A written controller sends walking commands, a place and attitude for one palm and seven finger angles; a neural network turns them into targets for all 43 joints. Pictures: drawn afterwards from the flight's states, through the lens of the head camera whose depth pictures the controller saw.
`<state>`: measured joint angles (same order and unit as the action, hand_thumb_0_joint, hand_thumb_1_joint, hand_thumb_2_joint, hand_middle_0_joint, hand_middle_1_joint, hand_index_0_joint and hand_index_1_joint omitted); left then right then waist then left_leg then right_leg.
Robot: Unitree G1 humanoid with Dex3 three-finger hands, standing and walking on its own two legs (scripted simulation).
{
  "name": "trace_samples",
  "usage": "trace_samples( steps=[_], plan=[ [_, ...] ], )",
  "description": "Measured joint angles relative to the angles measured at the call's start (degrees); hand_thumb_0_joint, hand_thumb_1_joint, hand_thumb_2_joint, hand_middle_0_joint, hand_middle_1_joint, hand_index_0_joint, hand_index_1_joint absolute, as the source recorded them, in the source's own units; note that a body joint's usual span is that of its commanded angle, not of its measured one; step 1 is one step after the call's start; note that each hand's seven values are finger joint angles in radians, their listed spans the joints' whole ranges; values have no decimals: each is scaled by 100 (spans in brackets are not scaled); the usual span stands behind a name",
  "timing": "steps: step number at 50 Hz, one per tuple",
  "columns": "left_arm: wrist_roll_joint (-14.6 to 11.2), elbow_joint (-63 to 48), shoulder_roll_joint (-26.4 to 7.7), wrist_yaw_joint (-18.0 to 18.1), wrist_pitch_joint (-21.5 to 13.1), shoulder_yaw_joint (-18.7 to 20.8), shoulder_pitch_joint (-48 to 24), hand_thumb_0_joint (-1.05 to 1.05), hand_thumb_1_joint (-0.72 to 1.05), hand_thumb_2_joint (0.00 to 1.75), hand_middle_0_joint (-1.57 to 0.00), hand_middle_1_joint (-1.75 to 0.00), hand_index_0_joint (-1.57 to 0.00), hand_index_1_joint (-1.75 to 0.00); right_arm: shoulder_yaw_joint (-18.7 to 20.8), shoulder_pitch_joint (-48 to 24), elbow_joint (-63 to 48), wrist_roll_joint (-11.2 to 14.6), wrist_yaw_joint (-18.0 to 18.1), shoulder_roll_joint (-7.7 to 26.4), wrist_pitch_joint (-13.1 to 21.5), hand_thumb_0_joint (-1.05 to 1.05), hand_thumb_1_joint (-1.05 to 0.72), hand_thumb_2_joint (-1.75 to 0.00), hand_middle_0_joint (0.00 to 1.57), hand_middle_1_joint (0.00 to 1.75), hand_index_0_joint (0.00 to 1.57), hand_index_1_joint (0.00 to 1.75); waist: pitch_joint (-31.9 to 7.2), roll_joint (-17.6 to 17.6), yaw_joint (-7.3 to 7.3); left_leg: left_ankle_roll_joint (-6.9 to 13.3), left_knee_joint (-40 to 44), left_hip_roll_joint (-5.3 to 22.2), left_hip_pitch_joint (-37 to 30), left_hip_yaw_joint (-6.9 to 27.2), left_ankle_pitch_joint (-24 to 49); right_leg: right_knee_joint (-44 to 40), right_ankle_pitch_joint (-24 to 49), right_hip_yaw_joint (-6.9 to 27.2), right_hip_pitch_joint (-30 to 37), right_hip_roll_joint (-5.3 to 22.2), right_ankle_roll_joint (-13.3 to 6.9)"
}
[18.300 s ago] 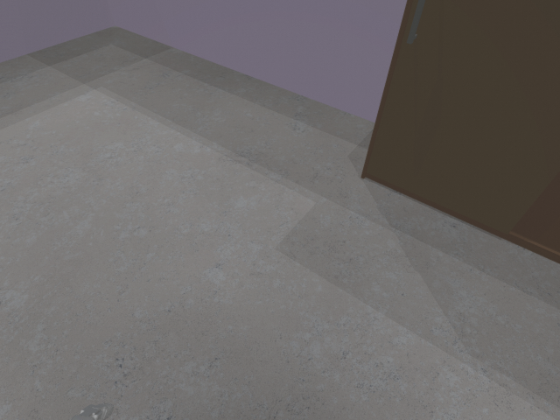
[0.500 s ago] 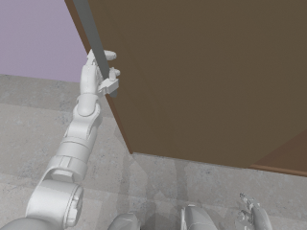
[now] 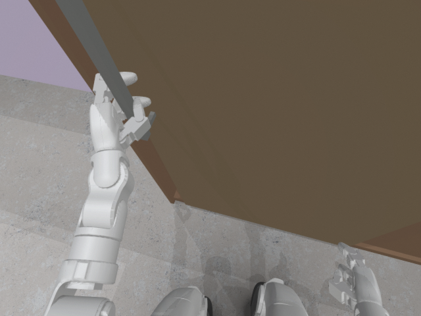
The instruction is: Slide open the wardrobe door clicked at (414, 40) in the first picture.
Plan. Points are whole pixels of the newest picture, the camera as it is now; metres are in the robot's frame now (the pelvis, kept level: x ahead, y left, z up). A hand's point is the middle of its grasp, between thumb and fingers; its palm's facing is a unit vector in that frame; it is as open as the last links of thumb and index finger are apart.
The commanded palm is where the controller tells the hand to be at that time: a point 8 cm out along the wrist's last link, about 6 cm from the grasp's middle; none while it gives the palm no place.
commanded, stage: step sideways, sliding the door along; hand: left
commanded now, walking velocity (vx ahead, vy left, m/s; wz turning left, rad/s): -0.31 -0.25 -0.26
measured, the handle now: (121, 73) +0.45 +0.19 +0.16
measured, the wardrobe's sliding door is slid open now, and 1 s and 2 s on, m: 0.06 0.34 0.55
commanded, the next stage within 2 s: none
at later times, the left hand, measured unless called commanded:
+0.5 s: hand (218, 136) +0.37 +0.03 +0.11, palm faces +0.21 -0.97 -0.10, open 6.0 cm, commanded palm +0.34 +0.01 +0.11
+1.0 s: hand (307, 161) +0.34 -0.10 +0.11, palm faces -0.06 -1.00 -0.07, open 6.0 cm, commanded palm +0.32 -0.10 +0.10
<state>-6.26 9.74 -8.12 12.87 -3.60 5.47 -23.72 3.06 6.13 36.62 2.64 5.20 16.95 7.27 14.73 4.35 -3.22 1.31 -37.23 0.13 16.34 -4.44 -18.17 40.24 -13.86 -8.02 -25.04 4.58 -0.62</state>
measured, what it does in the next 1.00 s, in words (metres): steps to the right: right foot, then left foot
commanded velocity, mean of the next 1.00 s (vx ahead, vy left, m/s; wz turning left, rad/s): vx -0.28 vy -0.28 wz -0.12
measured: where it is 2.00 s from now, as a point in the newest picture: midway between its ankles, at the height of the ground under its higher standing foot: outside the picture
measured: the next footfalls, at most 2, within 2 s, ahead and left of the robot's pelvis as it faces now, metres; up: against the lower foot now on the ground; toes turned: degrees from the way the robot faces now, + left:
right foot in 0.44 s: +0.15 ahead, -0.18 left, +0.00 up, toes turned -11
left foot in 0.76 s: +0.05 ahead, +0.00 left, +0.00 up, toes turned -1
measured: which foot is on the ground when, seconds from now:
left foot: down 0.00-0.46, up 0.48-0.74, down 0.76-1.00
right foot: up 0.00-0.42, down 0.44-0.76, up 0.78-1.00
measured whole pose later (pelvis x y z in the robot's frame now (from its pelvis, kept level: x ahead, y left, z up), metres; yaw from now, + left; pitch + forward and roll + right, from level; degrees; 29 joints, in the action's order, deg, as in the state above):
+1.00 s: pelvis -0.02 -0.17 +0.02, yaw -13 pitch -1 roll -4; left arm -2.9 4.3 -8.0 7.7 -3.2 -0.8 -10.9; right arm -0.9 11.7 33.6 -0.1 0.0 8.7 5.0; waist 9.2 3.1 -5.0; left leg -6.2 -29.0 14.7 12.0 -6.8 -14.4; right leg 56.3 -23.4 0.6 -26.8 1.9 2.7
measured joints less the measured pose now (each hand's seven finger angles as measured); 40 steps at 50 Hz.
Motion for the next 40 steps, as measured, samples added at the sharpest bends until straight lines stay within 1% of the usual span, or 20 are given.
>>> trace_samples(
  steps=[2, 3, 5, 7, 9, 13, 18, 21, 22, 23, 24, 26, 28, 29, 31, 35, 37, 38, 39, 40],
  plan=[
    [88, -107, 80, -59, -60, -296, 24, 2, 81, 87, -34, -130, -14, -140, 27, 72, -35, 17, -147, -116, -3, 1, -91, -89, 20, 30, 19, 30, 55, -149, -245, 82, -11, 39, -110, -54, -290, 813, -803, 376, -149, -126, 40],
    [135, -171, 134, -75, -70, -396, 102, 2, 81, 87, -33, -130, -14, -139, -7, 98, -60, -6, -222, -171, 19, 1, -91, -89, 20, 30, 19, 30, 29, -153, -315, 72, 41, 109, -163, -59, -353, 1232, -1113, 482, -221, -202, 62],
    [218, -327, 209, -103, -79, -542, 327, 2, 82, 87, -31, -131, -14, -138, -96, 122, -139, -40, -371, -306, 87, 1, -91, -89, 20, 30, 19, 30, -33, -108, -372, 8, 224, 272, -286, -59, -330, 1841, -1322, 581, -291, -304, 78],
    [287, -474, 227, -152, -92, -656, 567, 3, 82, 86, -30, -133, -15, -137, -195, 128, -238, -76, -490, -459, 138, 1, -91, -89, 20, 30, 19, 30, -94, -54, -412, -60, 439, 441, -420, -91, -225, 2093, -1305, 595, -291, -350, 106],
    [285, -600, 235, -213, -115, -725, 796, 3, 82, 86, -30, -134, -18, -138, -294, 130, -343, -117, -569, -613, 151, 1, -90, -89, 20, 30, 19, 30, -143, -18, -472, -125, 658, 601, -580, -161, -135, 2008, -1216, 559, -238, -370, 143],
    [283, -779, 198, -338, -140, -760, 1152, 3, 81, 87, -32, -135, -22, -138, -480, 117, -516, -201, -663, -841, 145, 1, -90, -89, 20, 30, 20, 30, -176, 14, -559, -286, 980, 840, -906, -317, -19, 1370, -919, 415, -66, -417, 198],
    [171, -892, 134, -398, -141, -640, 1466, 3, 79, 87, -35, -134, -25, -139, -614, 99, -629, -250, -681, -927, 98, 1, -90, -89, 20, 30, 20, 30, -173, 50, -568, -507, 961, 992, -1198, -443, -108, 388, -380, 241, 169, -503, 220],
    [77, -955, 96, -399, -76, -479, 1606, 2, 78, 88, -38, -133, -25, -139, -645, 112, -639, -229, -659, -916, 52, 1, -90, -89, 20, 30, 20, 30, -181, 31, -499, -634, 481, 1059, -1180, -479, -302, -417, 275, 175, 464, -523, 210],
    [63, -975, 78, -398, -43, -422, 1640, 2, 78, 88, -39, -132, -24, -139, -651, 131, -635, -210, -646, -904, 32, 1, -90, -89, 20, 30, 20, 30, -200, 10, -448, -665, 204, 1088, -1110, -474, -388, -666, 531, 142, 613, -517, 124],
    [67, -965, 111, -388, -35, -360, 1658, 2, 78, 88, -40, -132, -23, -139, -647, 107, -603, -186, -624, -844, -2, 1, -90, -89, 20, 30, 20, 30, -210, 95, -372, -635, -168, 1198, -952, -406, -449, -684, 387, 29, 694, -570, -124],
    [73, -956, 163, -365, -33, -304, 1668, 2, 78, 88, -41, -131, -22, -139, -629, 39, -543, -165, -579, -764, -45, 1, -90, -89, 20, 30, 20, 30, -229, 172, -297, -561, -649, 1212, -691, -236, -553, -590, 229, -67, 650, -608, -330],
    [69, -955, 245, -314, -59, -225, 1698, 2, 78, 88, -40, -130, -20, -139, -549, -118, -420, -165, -474, -609, -92, 1, -90, -89, 20, 30, 20, 30, -292, 122, -262, -458, -1675, 756, -106, 207, -1437, -477, 116, -40, 430, -565, -550],
    [62, -1010, 289, -259, -94, -192, 1750, 2, 79, 87, -38, -128, -19, -139, -441, -221, -376, -146, -411, -478, -103, 1, -90, -89, 20, 30, 20, 30, -301, -30, -226, -417, -2302, 281, 315, 394, -1833, -630, 287, 70, 319, -509, -589],
    [80, -1049, 309, -228, -119, -185, 1775, 2, 79, 87, -37, -128, -18, -139, -399, -263, -361, -141, -392, -419, -98, 1, -90, -89, 20, 30, 20, 30, -283, -96, -181, -427, -2393, 138, 450, 408, -1873, -769, 382, 101, 315, -505, -612],
    [142, -1108, 319, -172, -187, -203, 1807, 2, 80, 86, -36, -128, -18, -140, -328, -315, -338, -130, -382, -330, -124, 1, -90, -89, 20, 30, 20, 30, -254, -237, -86, -462, -2155, -31, 574, 347, -1796, -1058, 594, 143, 330, -510, -660],
    [250, -1131, 275, -175, -303, -340, 1753, 2, 81, 86, -34, -132, -17, -140, -223, -266, -354, -119, -404, -248, -255, 1, -91, -89, 20, 30, 19, 30, -295, -516, 44, -426, -808, -116, 363, 98, -1229, -1369, 892, 199, 281, -558, -711],
    [323, -1098, 240, -185, -319, -460, 1700, 2, 81, 85, -34, -134, -17, -138, -191, -167, -391, -118, -404, -219, -291, 1, -91, -89, 20, 30, 19, 30, -387, -537, 125, -381, 71, 0, 46, -63, -471, -1328, 933, 160, 200, -648, -721],
    [336, -1070, 213, -210, -316, -536, 1664, 2, 81, 85, -33, -134, -17, -137, -172, -79, -439, -126, -407, -190, -290, 1, -91, -89, 20, 30, 19, 30, -471, -470, 176, -279, 515, 143, -159, -98, 187, -1173, 885, 92, 104, -729, -703],
    [312, -997, 144, -263, -319, -607, 1564, 2, 81, 85, -33, -135, -16, -136, -122, -28, -446, -139, -403, -227, -273, 1, -91, -90, 20, 30, 19, 30, -462, -498, 231, -216, 529, 180, -171, -103, 426, -781, 582, 115, -48, -723, -485],
    [306, -897, 73, -323, -312, -665, 1462, 2, 81, 84, -33, -136, -15, -135, -98, 19, -429, -174, -393, -293, -257, 1, -91, -90, 20, 30, 19, 30, -419, -549, 249, -198, 391, 192, -159, -100, 345, -143, 25, 315, -215, -743, -283]
  ],
)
